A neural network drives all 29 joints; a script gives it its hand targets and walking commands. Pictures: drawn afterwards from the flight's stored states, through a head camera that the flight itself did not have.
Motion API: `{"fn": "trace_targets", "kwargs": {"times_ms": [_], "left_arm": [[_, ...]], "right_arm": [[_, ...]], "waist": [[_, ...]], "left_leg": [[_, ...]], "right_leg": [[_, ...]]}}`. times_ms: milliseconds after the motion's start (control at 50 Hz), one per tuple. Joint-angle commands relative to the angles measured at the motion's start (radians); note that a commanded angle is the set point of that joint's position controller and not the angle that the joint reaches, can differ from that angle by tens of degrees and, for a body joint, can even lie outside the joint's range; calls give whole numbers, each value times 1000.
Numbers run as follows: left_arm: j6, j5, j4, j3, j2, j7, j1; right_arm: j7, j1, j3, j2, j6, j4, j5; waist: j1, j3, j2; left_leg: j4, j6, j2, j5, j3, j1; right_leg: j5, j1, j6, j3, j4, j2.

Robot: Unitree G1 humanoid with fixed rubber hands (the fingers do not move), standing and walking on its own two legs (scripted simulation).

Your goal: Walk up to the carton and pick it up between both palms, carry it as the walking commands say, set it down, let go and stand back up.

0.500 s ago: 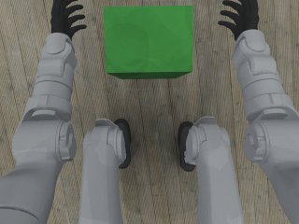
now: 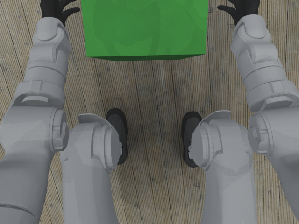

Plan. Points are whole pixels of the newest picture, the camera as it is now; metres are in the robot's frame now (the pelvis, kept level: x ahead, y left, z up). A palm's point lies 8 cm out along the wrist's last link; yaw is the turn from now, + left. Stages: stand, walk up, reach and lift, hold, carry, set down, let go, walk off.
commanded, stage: reach and lift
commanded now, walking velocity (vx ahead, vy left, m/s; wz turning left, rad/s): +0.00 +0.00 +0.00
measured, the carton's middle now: (146, 25) +0.51 +0.04 -0.24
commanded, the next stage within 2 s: none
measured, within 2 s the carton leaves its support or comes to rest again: leaves its support in 1.42 s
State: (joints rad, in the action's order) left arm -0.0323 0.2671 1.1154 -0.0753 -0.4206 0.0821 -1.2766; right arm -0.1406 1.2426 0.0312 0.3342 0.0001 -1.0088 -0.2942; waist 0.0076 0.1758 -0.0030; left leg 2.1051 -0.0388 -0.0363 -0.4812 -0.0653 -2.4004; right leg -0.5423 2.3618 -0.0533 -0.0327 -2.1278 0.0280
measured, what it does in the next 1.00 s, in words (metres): stands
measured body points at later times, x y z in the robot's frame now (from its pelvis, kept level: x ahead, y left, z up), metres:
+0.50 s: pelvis +0.00 +0.00 +0.01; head +0.35 +0.01 +0.28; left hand +0.52 +0.21 -0.17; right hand +0.53 -0.15 -0.17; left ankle +0.12 +0.14 -0.34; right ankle +0.11 -0.13 -0.34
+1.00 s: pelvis +0.00 +0.00 +0.02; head +0.36 +0.02 +0.28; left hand +0.52 +0.19 -0.18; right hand +0.53 -0.12 -0.18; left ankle +0.12 +0.14 -0.34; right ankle +0.11 -0.13 -0.34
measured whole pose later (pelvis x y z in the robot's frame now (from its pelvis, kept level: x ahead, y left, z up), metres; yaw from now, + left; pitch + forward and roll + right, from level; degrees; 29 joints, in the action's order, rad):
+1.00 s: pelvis +0.00 +0.00 +0.02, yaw +1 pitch +45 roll -1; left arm -0.08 0.27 1.18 0.01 -0.31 0.16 -1.32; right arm -0.21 1.32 0.01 0.23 0.06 -1.12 -0.26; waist 0.02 0.16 0.00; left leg 2.05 -0.04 -0.03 -0.47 -0.06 -2.37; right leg -0.53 2.33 -0.05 -0.03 -2.08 0.02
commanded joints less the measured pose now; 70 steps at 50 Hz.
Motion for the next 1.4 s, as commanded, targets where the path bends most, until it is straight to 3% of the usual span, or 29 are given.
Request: {"fn": "trace_targets", "kwargs": {"times_ms": [0,120,140,160,200,220,260,280,320,340,360,420,440,460,500,540,640,680,720,760,780,840,880,960,1020,1120,1260,1320,1380], "left_arm": [[-21,14,-116,-4,-113,5,-219],[-21,3,-80,4,-96,18,-222],[-18,6,-108,2,-105,17,-238],[-21,7,-27,27,-66,11,-209],[-20,22,-39,13,-73,12,-214],[-22,7,-54,18,-87,13,-249],[-15,7,-33,3,-109,20,-254],[-22,13,-74,18,-82,19,-279],[-22,4,-11,11,-107,23,-281],[-30,24,-85,30,-47,23,-274],[-31,6,-24,22,-50,23,-263],[-24,-18,3,1,-47,35,-205],[-33,-41,-44,-10,-82,34,-241],[-33,-6,-25,17,1,29,-228],[-43,0,-67,32,2,37,-292],[-38,-23,-44,-5,-31,50,-248],[-44,-17,-60,13,8,43,-292],[-37,-8,-48,67,66,43,-288],[-43,-30,-11,46,46,46,-268],[-46,5,-8,89,132,43,-260],[-55,-3,-69,91,136,48,-281],[-50,4,-59,134,174,43,-304],[-67,-4,-123,130,233,49,-311],[-52,12,-67,174,393,8,-405],[-49,-1,-131,225,595,-42,-534],[-19,-5,-154,249,718,-80,-585],[25,-46,-134,219,842,-129,-685],[36,-38,-208,232,922,-140,-691],[38,11,-319,298,950,-140,-775]], "right_arm": [[9,189,6,84,25,98,1],[10,203,7,86,27,27,-5],[4,202,25,93,23,46,10],[-2,219,20,77,30,24,6],[-8,214,30,82,36,12,22],[-4,201,47,107,34,-20,35],[-7,221,31,55,31,-7,21],[-13,264,37,101,40,25,17],[-7,243,7,92,35,-41,-2],[-8,234,-19,13,43,3,6],[-11,259,26,68,42,-17,0],[-9,263,7,57,37,38,20],[-3,213,-24,-14,33,-54,10],[1,245,-22,-41,46,12,6],[-4,247,-52,-19,52,-24,-1],[-26,241,26,36,51,4,48],[-36,294,6,-38,50,14,57],[-32,248,3,-74,51,-24,56],[-35,258,2,-87,64,-37,63],[-39,206,-29,-60,72,-38,66],[-36,243,-23,-107,66,-28,45],[-32,301,-52,-160,65,-8,49],[-16,290,-54,-179,90,19,36],[14,351,-142,-418,78,-9,38],[81,476,-141,-591,62,1,40],[119,511,-117,-711,47,22,95],[169,667,-88,-831,1,58,138],[179,624,-89,-833,-7,78,139],[190,688,-139,-919,-22,134,78]], "waist": [[-6,-1162,11],[39,-1119,64],[-17,-1102,32],[20,-1086,59],[-34,-1016,4],[-30,-990,60],[18,-1052,7],[-35,-1044,0],[18,-1034,28],[-4,-1037,-9],[19,-1080,84],[2,-1059,22],[82,-1043,23],[20,-1012,-5],[42,-1104,8],[-3,-1048,1],[42,-1044,-2],[-32,-1052,-16],[6,-1032,-17],[-36,-1092,9],[28,-1023,45],[10,-1082,29],[6,-1077,101],[-2,-1030,-30],[-7,-1045,62],[-51,-1064,13],[-14,-1049,32],[-68,-1101,33],[-11,-1275,56]], "left_leg": [[-113,-4,13,326,100,786],[-123,-17,13,267,103,805],[-132,-3,14,228,72,798],[-120,-4,21,258,104,782],[-144,-9,20,236,98,724],[-149,-15,18,207,82,691],[-142,7,26,239,64,746],[-141,0,26,222,60,721],[-155,-5,30,169,79,710],[-138,-10,34,236,99,712],[-142,-25,32,261,93,753],[-149,1,34,273,79,737],[-135,3,37,271,118,698],[-166,12,26,252,104,708],[-152,-3,38,259,99,750],[-168,-1,50,192,82,760],[-170,0,59,229,96,697],[-174,5,56,252,72,737],[-182,4,60,232,81,728],[-155,-5,69,287,96,791],[-187,-10,73,272,100,716],[-193,6,75,283,85,742],[-184,-26,79,317,108,766],[-171,15,87,292,98,717],[-157,5,105,238,94,707],[-147,-4,107,216,111,712],[-133,8,116,145,113,704],[-142,18,132,131,105,751],[-113,20,127,248,125,832]], "right_leg": [[306,-630,-7,79,163,13],[225,-557,1,77,168,3],[210,-531,-2,112,160,7],[198,-525,6,74,166,15],[205,-544,-1,82,196,14],[197,-541,13,67,187,10],[194,-560,9,72,175,0],[196,-562,5,96,171,1],[153,-589,8,77,181,4],[229,-572,11,84,195,12],[240,-560,-6,70,190,23],[253,-583,-16,73,188,29],[254,-622,4,32,198,17],[231,-574,2,71,211,28],[258,-600,0,79,192,33],[162,-583,-5,95,200,40],[224,-573,6,65,208,35],[237,-568,10,81,199,39],[208,-570,2,86,216,38],[263,-605,-4,81,211,56],[250,-575,17,59,210,45],[275,-639,4,70,199,52],[294,-566,23,68,224,67],[301,-632,30,60,228,69],[228,-538,34,56,203,82],[232,-590,18,91,181,73],[127,-538,11,101,166,86],[105,-520,23,144,156,94],[221,-574,29,118,121,103]]}}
